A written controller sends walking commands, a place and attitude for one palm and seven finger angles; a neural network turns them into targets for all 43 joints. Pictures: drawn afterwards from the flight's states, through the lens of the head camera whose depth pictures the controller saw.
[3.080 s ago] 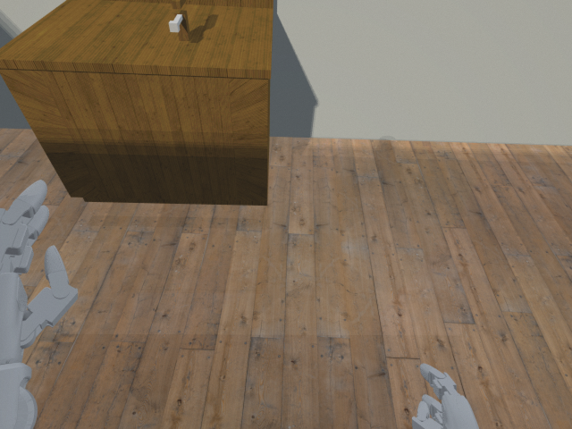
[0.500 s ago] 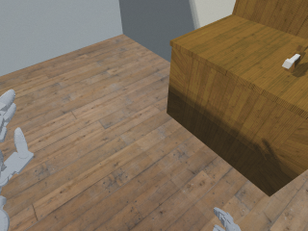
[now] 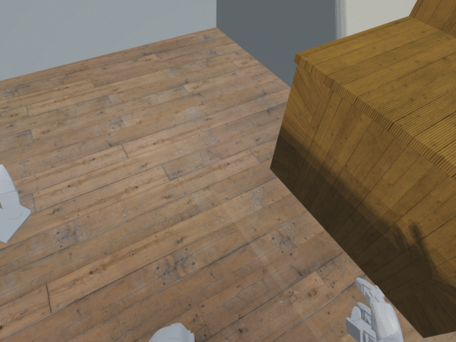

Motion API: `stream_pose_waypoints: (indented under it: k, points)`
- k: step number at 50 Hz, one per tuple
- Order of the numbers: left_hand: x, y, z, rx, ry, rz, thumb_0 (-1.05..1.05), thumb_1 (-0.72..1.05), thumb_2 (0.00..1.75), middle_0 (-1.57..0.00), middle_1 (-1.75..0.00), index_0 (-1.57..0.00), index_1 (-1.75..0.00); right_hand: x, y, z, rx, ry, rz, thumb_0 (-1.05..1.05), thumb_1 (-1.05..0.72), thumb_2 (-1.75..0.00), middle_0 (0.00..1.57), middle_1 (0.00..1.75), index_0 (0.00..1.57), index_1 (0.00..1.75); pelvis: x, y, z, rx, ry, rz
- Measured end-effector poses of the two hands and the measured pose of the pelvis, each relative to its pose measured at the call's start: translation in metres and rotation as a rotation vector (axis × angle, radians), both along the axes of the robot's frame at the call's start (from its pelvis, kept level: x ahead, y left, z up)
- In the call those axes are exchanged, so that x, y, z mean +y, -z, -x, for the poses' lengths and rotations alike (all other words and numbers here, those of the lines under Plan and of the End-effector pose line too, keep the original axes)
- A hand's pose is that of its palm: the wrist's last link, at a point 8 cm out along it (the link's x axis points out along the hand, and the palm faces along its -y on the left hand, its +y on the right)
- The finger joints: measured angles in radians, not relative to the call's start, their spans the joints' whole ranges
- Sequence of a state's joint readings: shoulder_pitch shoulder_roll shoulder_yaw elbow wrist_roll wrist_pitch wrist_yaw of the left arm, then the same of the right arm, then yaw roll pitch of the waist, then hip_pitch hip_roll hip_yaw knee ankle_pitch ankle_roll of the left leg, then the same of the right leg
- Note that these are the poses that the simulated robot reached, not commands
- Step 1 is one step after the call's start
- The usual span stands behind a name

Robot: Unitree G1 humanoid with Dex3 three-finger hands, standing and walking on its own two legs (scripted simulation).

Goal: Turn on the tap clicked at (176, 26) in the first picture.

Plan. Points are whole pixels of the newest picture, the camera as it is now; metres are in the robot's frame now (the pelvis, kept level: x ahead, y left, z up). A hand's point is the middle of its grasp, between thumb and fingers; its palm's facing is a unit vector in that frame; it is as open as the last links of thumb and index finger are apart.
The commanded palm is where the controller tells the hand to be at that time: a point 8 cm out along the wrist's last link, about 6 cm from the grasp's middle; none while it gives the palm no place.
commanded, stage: turn to face it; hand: left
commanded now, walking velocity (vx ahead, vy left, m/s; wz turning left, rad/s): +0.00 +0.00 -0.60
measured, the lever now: out of the picture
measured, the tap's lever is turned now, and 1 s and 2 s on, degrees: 0 0 0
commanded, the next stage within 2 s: none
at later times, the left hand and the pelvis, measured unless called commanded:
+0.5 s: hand (147, 190) +0.27 +0.13 +0.18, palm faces +0.24 -0.88 -0.41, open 7.4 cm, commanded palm +0.21 +0.18 +0.20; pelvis +0.00 -0.06 +0.02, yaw -11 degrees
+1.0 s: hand (185, 201) +0.24 +0.07 +0.20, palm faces +0.01 -0.92 -0.38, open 7.4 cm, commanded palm +0.22 +0.12 +0.20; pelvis -0.05 -0.04 +0.02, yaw -29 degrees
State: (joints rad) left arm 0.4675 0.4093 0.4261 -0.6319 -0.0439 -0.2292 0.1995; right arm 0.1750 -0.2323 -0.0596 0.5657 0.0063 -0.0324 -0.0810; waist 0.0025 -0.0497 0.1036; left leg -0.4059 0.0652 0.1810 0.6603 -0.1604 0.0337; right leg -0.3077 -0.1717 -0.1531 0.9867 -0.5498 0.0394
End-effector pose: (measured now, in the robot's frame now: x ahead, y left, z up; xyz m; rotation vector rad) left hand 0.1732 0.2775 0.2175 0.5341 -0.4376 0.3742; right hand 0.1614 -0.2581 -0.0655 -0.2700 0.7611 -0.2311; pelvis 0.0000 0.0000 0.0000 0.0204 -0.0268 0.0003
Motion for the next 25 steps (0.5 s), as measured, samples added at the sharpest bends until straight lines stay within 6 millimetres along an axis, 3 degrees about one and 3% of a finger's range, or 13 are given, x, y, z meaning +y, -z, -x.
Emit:
stream_pose_waypoints:
  k: [3, 6, 11, 14, 18, 21, 25]
  points:
    - [0.008, 0.009, -0.015, 0.021, -0.010, 0.033, 0.02, 0.89, 0.90, -0.21, -0.30, -0.21, -0.30, 0.034, 0.001, -0.015, -0.009, -0.055, -0.091, 0.01, -0.91, -0.90, 0.20, 0.30, 0.20, 0.30, -0.002, -0.004, -0.004, -0.012, -0.004, 0.003]
    - [0.001, 0.006, -0.020, 0.030, -0.003, 0.066, 0.02, 0.89, 0.90, -0.20, -0.30, -0.21, -0.30, 0.061, -0.004, -0.024, -0.034, -0.118, -0.165, 0.01, -0.90, -0.90, 0.20, 0.30, 0.20, 0.30, -0.006, -0.011, -0.008, -0.012, 0.008, 0.012]
    - [-0.029, -0.020, -0.016, -0.004, 0.049, 0.026, 0.02, 0.89, 0.90, -0.20, -0.30, -0.21, -0.30, 0.074, -0.009, -0.030, -0.093, -0.173, -0.247, 0.01, -0.90, -0.90, 0.21, 0.30, 0.20, 0.30, -0.016, -0.017, -0.012, -0.002, 0.050, 0.027]
    - [-0.043, -0.025, -0.020, 0.011, 0.041, -0.023, 0.02, 0.89, 0.90, -0.21, -0.30, -0.21, -0.30, 0.061, -0.002, -0.029, -0.109, -0.162, -0.275, 0.01, -0.90, -0.90, 0.21, 0.30, 0.21, 0.30, -0.026, -0.015, -0.014, 0.005, 0.079, 0.024]
    - [-0.060, -0.009, -0.035, 0.083, 0.014, -0.024, 0.01, 0.89, 0.90, -0.20, -0.30, -0.21, -0.30, 0.020, 0.016, -0.019, -0.098, -0.100, -0.271, 0.01, -0.90, -0.90, 0.21, 0.30, 0.21, 0.30, -0.044, -0.007, -0.012, -0.002, 0.108, 0.024]
    - [-0.077, 0.008, -0.048, 0.158, 0.035, 0.052, 0.01, 0.89, 0.90, -0.20, -0.30, -0.21, -0.30, -0.017, 0.019, 0.000, -0.044, -0.025, -0.221, 0.01, -0.90, -0.90, 0.21, 0.30, 0.21, 0.30, -0.052, -0.012, -0.008, 0.003, 0.143, -0.008]
    - [-0.107, 0.018, -0.060, 0.221, 0.134, 0.087, 0.02, 0.89, 0.90, -0.20, -0.30, -0.21, -0.30, -0.064, 0.006, 0.035, 0.005, 0.092, -0.136, 0.01, -0.90, -0.90, 0.20, 0.30, 0.20, 0.30, -0.060, -0.020, -0.002, 0.016, 0.192, -0.032]
